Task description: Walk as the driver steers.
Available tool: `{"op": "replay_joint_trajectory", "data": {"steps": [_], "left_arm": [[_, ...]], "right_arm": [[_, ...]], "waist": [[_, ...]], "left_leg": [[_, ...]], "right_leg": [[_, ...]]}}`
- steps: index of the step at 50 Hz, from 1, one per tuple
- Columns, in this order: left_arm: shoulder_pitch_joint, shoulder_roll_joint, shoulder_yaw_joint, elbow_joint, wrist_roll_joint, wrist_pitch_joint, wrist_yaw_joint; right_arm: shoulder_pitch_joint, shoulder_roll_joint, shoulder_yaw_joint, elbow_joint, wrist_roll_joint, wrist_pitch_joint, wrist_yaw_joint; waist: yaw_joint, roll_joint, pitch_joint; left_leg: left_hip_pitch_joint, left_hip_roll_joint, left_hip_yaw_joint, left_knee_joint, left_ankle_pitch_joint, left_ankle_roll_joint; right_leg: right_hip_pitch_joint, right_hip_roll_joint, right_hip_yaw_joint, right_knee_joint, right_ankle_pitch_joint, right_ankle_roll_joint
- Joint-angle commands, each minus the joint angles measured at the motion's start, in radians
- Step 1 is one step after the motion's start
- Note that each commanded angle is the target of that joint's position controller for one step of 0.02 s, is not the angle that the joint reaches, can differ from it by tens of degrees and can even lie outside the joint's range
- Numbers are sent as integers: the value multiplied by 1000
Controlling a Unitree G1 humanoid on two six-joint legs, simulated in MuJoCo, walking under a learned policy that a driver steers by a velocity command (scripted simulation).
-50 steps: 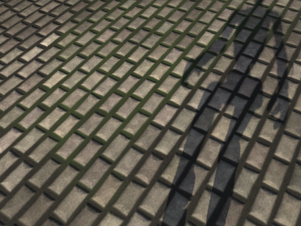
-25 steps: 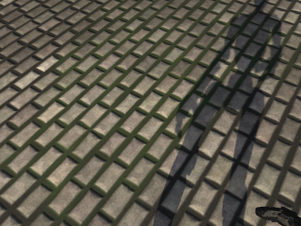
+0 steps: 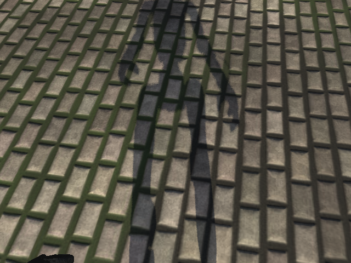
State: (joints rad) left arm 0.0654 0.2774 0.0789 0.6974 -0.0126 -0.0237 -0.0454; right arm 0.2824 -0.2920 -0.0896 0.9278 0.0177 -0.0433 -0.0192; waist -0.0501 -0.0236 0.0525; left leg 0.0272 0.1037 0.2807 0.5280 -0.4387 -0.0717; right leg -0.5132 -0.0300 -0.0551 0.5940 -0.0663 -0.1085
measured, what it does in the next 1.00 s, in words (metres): walks ahead: left foot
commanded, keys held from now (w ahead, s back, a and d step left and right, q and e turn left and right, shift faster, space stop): e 0.06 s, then no key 0.88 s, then w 0.06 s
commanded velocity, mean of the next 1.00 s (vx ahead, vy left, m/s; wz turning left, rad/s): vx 0.08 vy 0.00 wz -0.17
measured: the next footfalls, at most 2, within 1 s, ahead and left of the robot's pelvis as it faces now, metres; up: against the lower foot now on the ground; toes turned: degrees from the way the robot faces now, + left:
left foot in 0.44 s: +0.25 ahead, +0.13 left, +0.00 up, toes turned -8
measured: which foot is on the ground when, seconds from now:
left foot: down 0.00-0.00, up 0.02-0.42, down 0.44-1.00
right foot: down 0.00-1.00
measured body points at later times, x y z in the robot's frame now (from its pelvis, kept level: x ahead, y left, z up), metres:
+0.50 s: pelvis +0.14 +0.00 +0.02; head +0.16 +0.01 +0.47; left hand +0.32 +0.24 -0.09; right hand +0.24 -0.28 -0.09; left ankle +0.21 +0.14 -0.72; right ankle +0.12 -0.09 -0.72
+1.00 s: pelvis +0.17 +0.02 +0.02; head +0.18 +0.02 +0.47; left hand +0.29 +0.27 -0.12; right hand +0.26 -0.25 -0.11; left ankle +0.21 +0.14 -0.72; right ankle +0.12 -0.09 -0.72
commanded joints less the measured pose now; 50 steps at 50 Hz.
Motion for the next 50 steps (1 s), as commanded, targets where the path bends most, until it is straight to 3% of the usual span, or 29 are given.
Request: {"op": "replay_joint_trajectory", "data": {"steps": [1,2,3,4,5,6,7,8,13,17,20,22,23,24,25,26,28,30,38,47,48,50], "left_arm": [[256,352,98,-28,20,1,30],[275,276,76,-51,17,-4,18],[233,227,62,-50,11,-13,16],[180,182,51,-46,-3,-18,17],[133,143,40,-52,-5,-18,25],[108,129,31,-60,12,-15,29],[98,149,34,-61,28,-17,30],[90,153,35,-58,29,-21,32],[90,149,27,-30,18,-11,55],[87,133,14,-1,28,-1,56],[88,111,-1,24,25,5,50],[106,76,-18,40,18,4,51],[161,58,-25,45,38,-3,51],[247,51,-21,62,38,-5,52],[202,54,-26,64,42,0,55],[155,86,-18,62,35,9,56],[114,96,-14,60,27,32,62],[117,88,-15,67,26,40,62],[124,72,-11,131,20,32,68],[129,77,-13,209,19,27,76],[149,72,-14,227,17,28,77],[158,89,-8,241,6,28,80]], "right_arm": [[47,-37,18,-144,-43,-35,5],[-21,-134,0,-132,-8,-56,16],[-91,-136,0,-158,16,-61,16],[-90,-121,1,-139,4,-57,5],[-92,-132,-5,-130,-14,-46,-6],[-93,-135,-7,-128,-21,-27,-11],[-55,-127,-8,-126,-17,-13,-13],[-33,-117,-5,-121,-18,-5,-15],[-104,-73,12,-134,-25,10,-15],[-170,-84,12,-143,-17,19,-7],[-175,-86,10,-145,-21,13,1],[-146,-89,12,-135,-38,0,7],[-138,-147,3,-140,-48,-2,2],[-177,-165,1,-137,-45,3,-1],[-201,-93,14,-133,-35,10,4],[-216,-68,21,-138,-33,12,11],[-204,-90,18,-127,-31,5,18],[-190,-86,20,-107,-29,-2,17],[-205,-78,24,-58,-22,11,5],[-220,-72,26,6,-21,24,1],[-205,-64,28,22,-22,26,0],[-201,-75,23,33,-10,31,-3]], "waist": [[64,-291,-400],[144,-100,-489],[133,-64,-368],[94,22,-251],[69,16,-205],[48,7,-175],[22,-38,-183],[12,-35,-185],[29,-46,-209],[57,-75,-165],[53,-85,-139],[25,-45,-136],[64,39,-168],[133,165,-178],[108,184,-180],[83,141,-147],[58,112,-117],[57,98,-114],[45,31,-110],[46,21,-74],[49,19,-90],[49,9,-40]], "left_leg": [[-658,-156,-178,881,-233,-22],[-692,-108,-367,939,-226,-2],[-741,-71,-355,907,-153,22],[-738,-21,-344,809,-73,28],[-694,9,-343,731,-21,29],[-616,15,-339,715,9,35],[-567,6,-338,697,18,24],[-544,2,-333,651,31,14],[-514,-16,-326,370,228,-2],[-443,-30,-327,199,281,2],[-380,-49,-317,68,245,26],[-229,-31,-337,-136,490,65],[-133,72,-429,-116,734,100],[-109,125,-467,-77,756,175],[-185,110,-469,-97,591,190],[-215,56,-427,-101,481,159],[-232,11,-383,-87,435,118],[-221,-1,-367,-74,455,108],[-170,-21,-348,-46,507,115],[-168,-43,-335,-72,441,108],[-164,-57,-322,-74,340,109],[-217,-92,-303,-58,0,121]], "right_leg": [[857,-346,729,-151,487,-344],[850,-343,704,-189,507,-331],[753,-300,547,-177,516,-286],[606,-242,424,-184,484,-222],[488,-215,370,-206,449,-190],[379,-193,341,-245,483,-181],[317,-211,332,-251,558,-209],[287,-201,299,-256,598,-211],[299,-147,216,-264,502,-149],[286,-142,229,-278,292,-127],[301,-147,265,-223,234,-109],[270,-93,260,-169,122,-35],[235,-26,225,-108,-14,16],[190,43,166,-100,-205,54],[259,36,145,-126,-214,77],[264,35,150,-136,-179,75],[264,26,165,-132,-100,59],[278,14,178,-143,-58,53],[298,10,177,-148,27,67],[310,7,170,-174,-1,75],[317,15,161,-185,-98,72],[260,29,163,-189,-411,40]]}}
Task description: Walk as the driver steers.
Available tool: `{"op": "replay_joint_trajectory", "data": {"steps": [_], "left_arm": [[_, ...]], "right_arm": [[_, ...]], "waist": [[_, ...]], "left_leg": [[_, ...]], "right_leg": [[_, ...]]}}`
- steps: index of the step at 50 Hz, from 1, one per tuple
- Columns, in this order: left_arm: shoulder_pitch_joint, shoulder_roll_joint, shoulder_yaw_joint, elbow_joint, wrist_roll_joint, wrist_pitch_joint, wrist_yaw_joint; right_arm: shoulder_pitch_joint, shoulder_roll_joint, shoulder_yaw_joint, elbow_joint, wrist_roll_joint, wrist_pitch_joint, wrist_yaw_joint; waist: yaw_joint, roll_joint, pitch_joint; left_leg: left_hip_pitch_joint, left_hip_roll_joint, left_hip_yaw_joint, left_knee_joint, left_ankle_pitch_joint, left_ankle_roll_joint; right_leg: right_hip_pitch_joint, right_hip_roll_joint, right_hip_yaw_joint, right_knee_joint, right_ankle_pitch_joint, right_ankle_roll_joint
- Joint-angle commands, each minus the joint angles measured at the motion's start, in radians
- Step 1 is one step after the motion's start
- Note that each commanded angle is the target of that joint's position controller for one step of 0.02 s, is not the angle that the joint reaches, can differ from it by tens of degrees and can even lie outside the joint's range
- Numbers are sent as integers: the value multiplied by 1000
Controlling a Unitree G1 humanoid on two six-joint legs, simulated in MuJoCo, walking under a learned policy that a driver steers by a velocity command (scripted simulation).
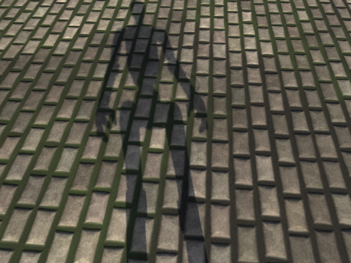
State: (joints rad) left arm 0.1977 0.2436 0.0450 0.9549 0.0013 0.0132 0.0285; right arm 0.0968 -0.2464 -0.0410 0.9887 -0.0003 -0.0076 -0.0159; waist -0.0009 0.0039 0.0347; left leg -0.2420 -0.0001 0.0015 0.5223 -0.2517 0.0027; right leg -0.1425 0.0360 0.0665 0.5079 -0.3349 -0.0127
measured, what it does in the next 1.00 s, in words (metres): walks ahead: right foot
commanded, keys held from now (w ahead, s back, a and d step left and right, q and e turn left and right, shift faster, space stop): w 1.00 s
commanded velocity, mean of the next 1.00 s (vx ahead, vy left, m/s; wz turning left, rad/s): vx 0.41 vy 0.00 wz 0.00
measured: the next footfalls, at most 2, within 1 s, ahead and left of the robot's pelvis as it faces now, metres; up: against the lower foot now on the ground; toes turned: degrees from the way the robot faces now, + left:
right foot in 0.64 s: +0.41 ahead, -0.12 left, +0.00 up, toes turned -1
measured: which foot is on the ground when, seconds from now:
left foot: down 0.00-0.66, up 0.68-1.00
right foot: down 0.00-0.24, up 0.26-0.62, down 0.64-1.00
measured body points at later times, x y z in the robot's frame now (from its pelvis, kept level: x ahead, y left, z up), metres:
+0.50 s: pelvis +0.14 +0.02 +0.01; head +0.16 +0.03 +0.46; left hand +0.33 +0.26 -0.10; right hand +0.07 -0.23 -0.13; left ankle +0.02 +0.12 -0.74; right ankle +0.28 -0.13 -0.69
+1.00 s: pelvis +0.40 -0.03 +0.01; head +0.41 -0.03 +0.46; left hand +0.40 +0.24 -0.13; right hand +0.57 -0.30 -0.09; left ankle +0.58 +0.15 -0.67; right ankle +0.37 -0.12 -0.73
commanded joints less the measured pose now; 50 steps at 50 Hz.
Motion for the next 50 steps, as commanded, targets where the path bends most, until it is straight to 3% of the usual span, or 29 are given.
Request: {"op": "replay_joint_trajectory", "data": {"steps": [1,3,6,8,10,11,12,13,14,15,16,19,23,25,28,30,31,32,33,34,35,36,37,38,39,41,43,46,50], "left_arm": [[28,127,26,-19,-12,-14,7],[52,128,26,-18,-23,-39,7],[114,159,35,-1,-31,-79,-1],[110,184,42,0,-32,-91,-9],[51,163,38,-26,-32,-94,-14],[-17,148,33,-60,-30,-99,-15],[-68,106,22,-99,-22,-114,-17],[-44,89,19,-99,-18,-130,-18],[-40,122,26,-100,-37,-135,-24],[-39,109,24,-95,-53,-133,-31],[-59,99,22,-100,-50,-131,-34],[-94,79,27,-118,-26,-117,-43],[-249,21,2,-180,-21,-107,-48],[-298,38,1,-199,-26,-104,-52],[-319,78,10,-217,-32,-104,-60],[-258,118,29,-206,-29,-107,-63],[-164,145,46,-181,-28,-106,-60],[-1,179,68,-128,-30,-101,-53],[179,244,85,-90,-19,-97,-44],[230,290,86,-65,-8,-96,-55],[189,194,60,-69,-18,-101,-60],[88,162,46,-84,-20,-108,-59],[7,146,39,-100,-12,-115,-61],[-41,123,32,-105,0,-120,-65],[-64,109,27,-103,11,-125,-67],[-59,98,23,-86,2,-130,-69],[-27,129,28,-69,1,-133,-57],[38,158,34,-47,0,-128,-36],[111,169,33,-22,-12,-118,-23]], "right_arm": [[-17,-121,-26,-29,12,-8,-8],[-17,-111,-22,-32,20,-33,-7],[-40,-90,-19,-47,26,-86,9],[-22,-84,-19,-50,32,-112,24],[81,-108,-28,-12,31,-122,35],[185,-142,-42,25,32,-125,38],[332,-229,-73,73,33,-123,40],[419,-233,-72,92,20,-115,43],[369,-153,-41,82,12,-117,47],[328,-122,-30,61,6,-117,48],[308,-107,-20,53,8,-116,49],[287,-98,-4,44,5,-94,36],[287,-156,-12,28,0,-81,3],[331,-171,-18,40,8,-84,0],[342,-163,-25,50,23,-82,-1],[323,-180,-33,41,19,-74,0],[314,-182,-35,36,15,-66,0],[308,-167,-29,27,8,-58,0],[323,-132,-14,2,-12,-55,1],[454,17,24,-2,3,-75,10],[370,-95,0,-4,28,-99,17],[270,-151,-17,-45,52,-115,21],[223,-151,-18,-56,48,-121,15],[208,-144,-26,-57,30,-117,8],[242,-123,-28,-53,24,-105,6],[260,-88,-26,-52,21,-80,4],[195,-93,-29,-82,13,-67,-1],[87,-99,-33,-123,1,-69,1],[-52,-75,-22,-163,7,-81,15]], "waist": [[2,-22,23],[11,-25,96],[28,-109,111],[4,-177,109],[-50,-133,62],[-94,-56,28],[-138,151,-32],[-152,308,-66],[-107,158,-16],[-80,93,11],[-68,42,43],[-45,74,50],[-69,77,83],[-80,97,89],[-53,98,100],[-1,106,37],[53,113,-31],[128,105,-125],[178,-6,-259],[94,-293,-416],[124,-202,-325],[98,-163,-159],[65,-71,-92],[31,-39,-50],[-7,-73,-55],[-32,-77,-41],[-30,-66,-3],[-1,-41,22],[47,-41,36]], "left_leg": [[2,11,-35,-55,-318,57],[-71,21,-64,-45,-400,77],[-184,-4,-21,73,-251,78],[-219,-8,8,121,-134,85],[-82,0,-8,41,-64,108],[86,21,-82,-32,11,135],[332,135,-323,-137,102,202],[522,323,-615,-245,237,297],[501,365,-615,-229,255,298],[476,347,-528,-223,269,281],[436,318,-439,-246,302,256],[321,239,-265,-318,358,199],[150,173,-130,-400,332,179],[136,189,-121,-432,293,180],[228,239,-113,-408,354,162],[294,252,-89,-298,621,139],[295,233,-64,-175,783,122],[229,188,-33,20,825,97],[0,131,-7,337,530,71],[-321,-60,-31,683,-244,21],[-425,-20,-141,807,-311,43],[-496,31,-112,824,-224,63],[-450,83,-94,780,-127,67],[-403,116,-84,725,-66,64],[-335,145,-94,692,-32,61],[-295,160,-84,626,-29,48],[-351,170,-72,542,32,24],[-442,171,-69,373,199,-6],[-403,126,-22,147,359,-14]], "right_leg": [[-149,-46,60,-112,-277,-75],[-182,-80,116,-137,-390,-106],[-73,-186,288,-211,-367,-174],[-8,-277,411,-235,-206,-219],[-32,-238,311,-140,55,-182],[-130,-146,180,-5,218,-130],[-320,-4,-7,309,335,-47],[-582,53,-29,601,-138,1],[-688,-4,43,723,-225,-22],[-727,-48,47,772,-167,-42],[-747,-90,20,739,-95,-49],[-643,-140,-42,552,60,-18],[-471,-91,-114,200,259,24],[-398,-68,-124,108,331,20],[-387,-73,-86,30,350,-21],[-288,-45,-100,21,304,-55],[-160,-18,-120,24,278,-79],[50,-6,-128,21,266,-107],[353,-192,91,40,203,-169],[586,-425,613,-139,-108,-330],[499,-398,695,-248,-243,-294],[349,-373,543,-270,-198,-250],[197,-337,421,-296,-63,-231],[77,-298,323,-318,50,-214],[5,-276,265,-340,104,-211],[-72,-252,191,-385,138,-221],[-102,-251,150,-423,145,-233],[-59,-250,114,-440,188,-229],[-21,-219,27,-434,241,-194]]}}
Keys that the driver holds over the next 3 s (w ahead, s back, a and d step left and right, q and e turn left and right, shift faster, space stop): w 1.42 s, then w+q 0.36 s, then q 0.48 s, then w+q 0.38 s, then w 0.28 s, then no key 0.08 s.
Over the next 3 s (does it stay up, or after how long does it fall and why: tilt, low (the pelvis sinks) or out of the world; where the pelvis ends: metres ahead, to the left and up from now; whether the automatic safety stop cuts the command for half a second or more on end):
stays up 1.19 0.17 0.00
